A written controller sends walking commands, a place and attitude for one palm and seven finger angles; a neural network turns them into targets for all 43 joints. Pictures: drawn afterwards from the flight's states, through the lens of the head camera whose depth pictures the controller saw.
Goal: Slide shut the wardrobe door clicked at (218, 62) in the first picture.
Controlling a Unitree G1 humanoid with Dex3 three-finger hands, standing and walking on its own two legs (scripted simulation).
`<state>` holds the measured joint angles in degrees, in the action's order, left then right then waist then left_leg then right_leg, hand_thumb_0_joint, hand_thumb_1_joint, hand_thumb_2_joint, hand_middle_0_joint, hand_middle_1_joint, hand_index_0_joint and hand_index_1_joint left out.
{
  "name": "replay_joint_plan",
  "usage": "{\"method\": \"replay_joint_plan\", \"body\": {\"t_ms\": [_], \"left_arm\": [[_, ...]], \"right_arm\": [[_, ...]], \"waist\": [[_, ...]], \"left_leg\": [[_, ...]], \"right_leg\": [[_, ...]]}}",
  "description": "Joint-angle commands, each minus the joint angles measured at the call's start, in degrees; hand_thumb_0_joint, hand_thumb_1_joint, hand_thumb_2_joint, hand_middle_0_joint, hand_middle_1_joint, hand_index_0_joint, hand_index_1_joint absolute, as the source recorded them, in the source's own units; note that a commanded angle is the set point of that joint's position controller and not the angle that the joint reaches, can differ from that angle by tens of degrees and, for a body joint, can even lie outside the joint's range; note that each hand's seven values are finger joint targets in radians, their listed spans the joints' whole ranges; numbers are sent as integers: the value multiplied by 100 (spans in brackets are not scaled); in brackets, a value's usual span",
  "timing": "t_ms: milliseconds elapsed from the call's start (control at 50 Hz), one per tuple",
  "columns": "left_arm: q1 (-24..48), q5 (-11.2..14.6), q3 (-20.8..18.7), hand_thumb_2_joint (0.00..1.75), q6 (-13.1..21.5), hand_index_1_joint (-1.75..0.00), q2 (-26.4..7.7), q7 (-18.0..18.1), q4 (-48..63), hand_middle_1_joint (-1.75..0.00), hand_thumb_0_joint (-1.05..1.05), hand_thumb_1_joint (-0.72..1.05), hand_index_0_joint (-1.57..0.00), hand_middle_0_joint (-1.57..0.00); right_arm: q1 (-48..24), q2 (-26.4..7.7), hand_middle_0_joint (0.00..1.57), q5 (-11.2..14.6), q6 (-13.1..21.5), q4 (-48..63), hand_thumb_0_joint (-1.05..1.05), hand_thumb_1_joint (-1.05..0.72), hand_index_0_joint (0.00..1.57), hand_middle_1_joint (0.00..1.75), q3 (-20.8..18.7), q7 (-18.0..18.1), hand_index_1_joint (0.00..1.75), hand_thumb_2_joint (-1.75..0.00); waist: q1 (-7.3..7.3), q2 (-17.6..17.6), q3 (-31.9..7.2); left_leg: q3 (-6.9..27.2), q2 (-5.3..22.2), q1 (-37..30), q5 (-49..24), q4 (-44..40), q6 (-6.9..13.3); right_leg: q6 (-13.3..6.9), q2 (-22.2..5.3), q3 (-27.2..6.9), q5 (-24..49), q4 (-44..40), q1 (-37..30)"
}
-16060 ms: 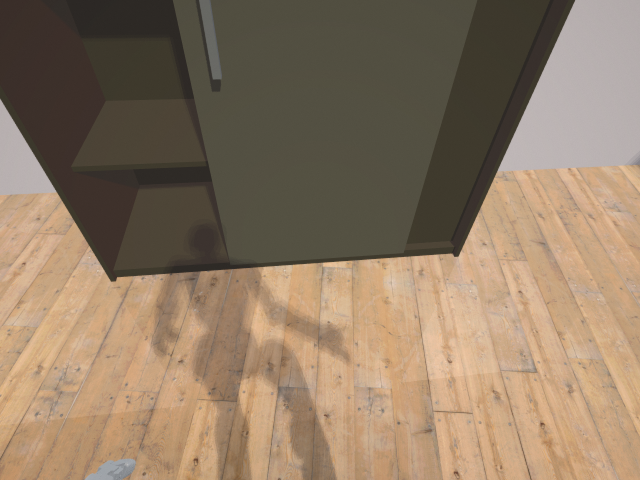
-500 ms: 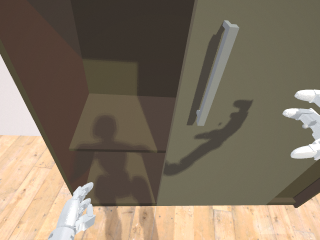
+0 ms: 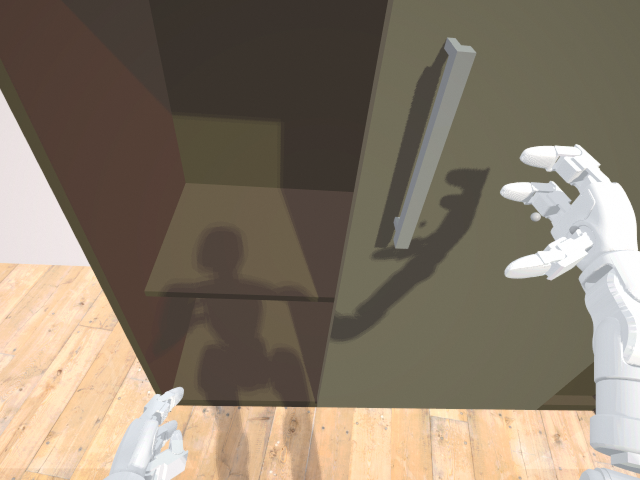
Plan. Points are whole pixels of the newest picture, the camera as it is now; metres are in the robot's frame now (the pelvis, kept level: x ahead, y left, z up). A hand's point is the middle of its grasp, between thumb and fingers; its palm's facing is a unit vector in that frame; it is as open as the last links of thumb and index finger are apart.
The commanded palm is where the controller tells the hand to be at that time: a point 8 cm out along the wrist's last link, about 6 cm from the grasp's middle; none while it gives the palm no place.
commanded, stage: move the hooked fingers beside the handle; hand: right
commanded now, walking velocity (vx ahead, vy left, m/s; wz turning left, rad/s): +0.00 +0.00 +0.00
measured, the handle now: (422, 158) +0.48 -0.11 +0.20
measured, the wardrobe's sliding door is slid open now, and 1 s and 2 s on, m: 0.44 0.44 0.44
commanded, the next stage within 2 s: none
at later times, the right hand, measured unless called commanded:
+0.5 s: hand (483, 179) +0.43 -0.17 +0.21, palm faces +0.01 +1.00 -0.04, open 13.9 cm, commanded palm +0.40 -0.23 +0.20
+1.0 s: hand (486, 189) +0.41 -0.18 +0.20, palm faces -0.01 +1.00 -0.03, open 13.9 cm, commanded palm +0.39 -0.23 +0.20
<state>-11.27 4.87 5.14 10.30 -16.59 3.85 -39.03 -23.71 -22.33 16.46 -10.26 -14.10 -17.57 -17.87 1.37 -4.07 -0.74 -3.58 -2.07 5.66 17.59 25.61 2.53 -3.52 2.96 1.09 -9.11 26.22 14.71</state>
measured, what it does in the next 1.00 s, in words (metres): stands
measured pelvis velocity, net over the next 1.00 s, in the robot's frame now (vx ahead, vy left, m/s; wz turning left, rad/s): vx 0.02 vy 0.02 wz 0.02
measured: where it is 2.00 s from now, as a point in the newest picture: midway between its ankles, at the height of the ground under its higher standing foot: outside the picture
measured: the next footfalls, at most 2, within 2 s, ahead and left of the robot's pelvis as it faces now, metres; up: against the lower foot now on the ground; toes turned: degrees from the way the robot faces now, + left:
none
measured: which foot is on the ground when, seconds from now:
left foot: down 0.00-1.00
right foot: down 0.00-1.00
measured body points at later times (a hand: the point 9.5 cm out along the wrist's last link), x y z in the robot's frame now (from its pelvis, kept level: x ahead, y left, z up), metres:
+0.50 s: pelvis +0.01 +0.02 +0.00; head +0.01 +0.05 +0.45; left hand +0.14 +0.27 -0.11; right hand +0.42 -0.23 +0.21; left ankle -0.04 +0.09 -0.74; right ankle +0.06 -0.08 -0.74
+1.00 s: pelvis +0.02 +0.02 +0.00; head +0.01 +0.05 +0.45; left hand +0.17 +0.28 -0.10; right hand +0.41 -0.23 +0.21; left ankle -0.04 +0.09 -0.74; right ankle +0.06 -0.08 -0.74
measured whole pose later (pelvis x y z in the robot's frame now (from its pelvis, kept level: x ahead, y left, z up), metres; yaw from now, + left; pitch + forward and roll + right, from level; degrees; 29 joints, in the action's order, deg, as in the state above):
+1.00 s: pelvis +0.02 +0.02 +0.00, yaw +1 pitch +1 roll +0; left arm -13.4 5.6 2.5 6.7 -18.2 2.8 -37.7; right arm -32.2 -23.1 13.7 -8.6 -29.5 -18.1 -16.0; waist -0.2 -3.8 -2.9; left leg -2.5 -3.4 8.5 19.8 27.8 4.0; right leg -2.1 1.5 1.9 -12.0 28.9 17.4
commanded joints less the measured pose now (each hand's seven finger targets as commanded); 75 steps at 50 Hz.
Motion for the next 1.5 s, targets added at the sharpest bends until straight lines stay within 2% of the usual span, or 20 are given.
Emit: {"method": "replay_joint_plan", "body": {"t_ms": [0, 60, 200, 260, 320, 360, 440, 480, 600, 620, 700, 760, 820, 900, 980, 1080, 1200, 1380, 1440, 1480], "left_arm": [[745, -9, -303, 90, 315, -30, -660, 86, 758, -30, 0, 90, -20, -20], [679, 23, -332, 90, 227, -30, -696, 87, 749, -30, 0, 90, -20, -20], [599, 2, -383, 90, 239, -30, -698, 39, 873, -30, 0, 90, -20, -20], [494, -3, -374, 90, 237, -30, -691, 57, 723, -30, 0, 90, -20, -20], [332, -12, -404, 90, 169, -30, -749, 72, 602, -30, 0, 90, -20, -20], [269, 10, -405, 90, 128, -30, -758, 80, 571, -30, 0, 90, -20, -20], [167, 8, -435, 90, 119, -30, -768, 45, 647, -30, 0, 90, -20, -20], [91, 8, -456, 90, 137, -30, -770, 41, 639, -30, 0, 90, -20, -20], [-44, -23, -489, 90, 90, -30, -815, -31, 716, -30, 0, 90, -20, -20], [-20, -10, -490, 90, 57, -30, -824, -43, 727, -30, 0, 90, -20, -20], [50, 22, -505, 90, 30, -30, -787, -86, 857, -30, 0, 90, -20, -20], [81, 26, -534, 90, 6, -30, -814, -99, 909, -30, 0, 90, -20, -20], [136, 50, -522, 90, -40, -30, -814, -86, 906, -30, 0, 90, -20, -20], [216, 66, -517, 90, -46, -30, -779, -67, 944, -30, 0, 90, -20, -20], [228, 43, -491, 90, -61, -30, -778, -13, 872, -30, 0, 90, -20, -20], [306, 37, -434, 90, -3, -30, -716, 11, 824, -30, 0, 90, -20, -20], [247, 62, -419, 90, -93, -30, -747, 30, 737, -30, 0, 90, -20, -20], [137, -24, -427, 90, 33, -30, -729, 16, 813, -30, 0, 90, -20, -20], [118, -26, -443, 90, 83, -30, -744, 10, 758, -30, 0, 90, -20, -20], [61, -4, -447, 90, 78, -30, -758, -2, 730, -30, 0, 90, -20, -20]], "right_arm": [[-2759, -1498, 30, -14, 369, 566, 0, 50, 30, 120, -456, 214, 120, -30], [-2763, -1369, 30, -113, 123, 64, 0, 50, 30, 120, -238, 237, 120, -30], [-3407, -1607, 30, -57, 499, 558, 0, 50, 30, 120, -433, 215, 120, -30], [-3725, -1423, 30, -89, 634, 134, 0, 50, 30, 120, -246, 312, 120, -30], [-3627, -1721, 30, -203, 573, -483, 0, 50, 30, 120, -446, 416, 120, -30], [-3869, -1594, 30, -268, 512, -850, 0, 50, 30, 120, -244, 411, 120, -30], [-4136, -1667, 30, -311, 621, -915, 0, 50, 30, 120, -242, 357, 120, -30], [-4401, -1590, 30, -270, 739, -926, 0, 50, 30, 120, -192, 310, 120, -30], [-3755, -2124, 30, -285, 834, -1106, 0, 50, 30, 120, -854, 266, 120, -30], [-3710, -2130, 30, -271, 860, -1012, 0, 50, 30, 120, -826, 245, 120, -30], [-3694, -1821, 30, -316, 832, -580, 0, 50, 30, 120, -528, 130, 120, -30], [-3361, -1873, 30, -258, 747, -371, 0, 50, 30, 120, -677, 91, 120, -30], [-3165, -1643, 30, -139, 615, -461, 0, 50, 30, 120, -542, 30, 120, -30], [-3447, -1433, 30, -184, 522, -197, 0, 50, 30, 120, -270, 124, 120, -30], [-3754, -1753, 30, -172, 601, -73, 0, 50, 30, 120, -514, 330, 120, -30], [-4018, -1439, 30, -220, 690, -28, 0, 50, 30, 120, -202, 450, 120, -30], [-3734, -1175, 30, -245, 345, -1161, 0, 50, 30, 120, -7, 462, 120, -30], [-4504, -1730, 30, -305, 995, -248, 0, 50, 30, 120, -407, 604, 120, -30], [-4130, -1779, 30, -318, 989, -440, 0, 50, 30, 120, -522, 569, 120, -30], [-3895, -1485, 30, -328, 819, -816, 0, 50, 30, 120, -289, 499, 120, -30]], "waist": [[-79, 30, -979], [-108, 135, -774], [-119, 236, -1746], [-236, 284, -1382], [-190, 334, -1203], [-287, 368, -1083], [-274, 107, -1589], [-327, 263, -1763], [-97, 520, -1988], [-102, 642, -1921], [-163, 131, -1815], [-132, 289, -1892], [-154, 636, -1652], [-229, 167, -1591], [-255, 355, -1671], [-285, 18, -1700], [-287, 481, -1136], [-245, 106, -2049], [-201, 167, -1911], [-229, 205, -1581]], "left_leg": [[205, 116, 1113, -959, -583, -63], [249, 147, 1099, -889, -653, -68], [296, 130, 785, -1649, -503, -83], [323, 119, 981, -1461, -579, -106], [381, 146, 962, -1390, -633, -109], [398, 171, 1002, -1455, -605, -136], [446, 191, 802, -1940, -481, -122], [440, 173, 797, -2148, -438, -148], [512, 242, 342, -3140, -251, -264], [548, 288, 242, -3414, -243, -328], [493, 252, 518, -3358, -177, -291], [512, 269, 514, -3637, -125, -378], [495, 266, 598, -3571, -132, -425], [424, 186, 985, -2634, -193, -265], [459, 167, 947, -2359, -281, -235], [379, 129, 1091, -1911, -347, -121], [368, 159, 1179, -1563, -455, -123], [380, 117, 876, -1707, -416, -68], [379, 110, 812, -1825, -444, -72], [337, 104, 964, -1755, -464, -77]], "right_leg": [[100, -312, -693, 135, -344, -1560], [66, -280, -622, -43, -368, -1310], [19, -259, -542, 785, -115, -1839], [-8, -265, -512, 535, -135, -1696], [-25, -260, -448, 399, -134, -1417], [-33, -244, -399, 349, -135, -1265], [-46, -209, -370, 736, 4, -1423], [-64, -214, -353, 882, 68, -1525], [-109, -167, -216, 1240, 129, -1210], [-130, -163, -164, 1253, 180, -1103], [-137, -150, -150, 1394, 221, -1306], [-156, -162, -152, 1467, 322, -1347], [-164, -165, -137, 1298, 360, -1161], [-125, -172, -231, 1106, 287, -1393], [-117, -200, -312, 934, 248, -1417], [-49, -245, -432, 880, 133, -1746], [-42, -244, -430, 410, 0, -1191], [-19, -296, -532, 877, -13, -1861], [-30, -306, -483, 956, -18, -1786], [-22, -303, -468, 845, -63, -1645]]}}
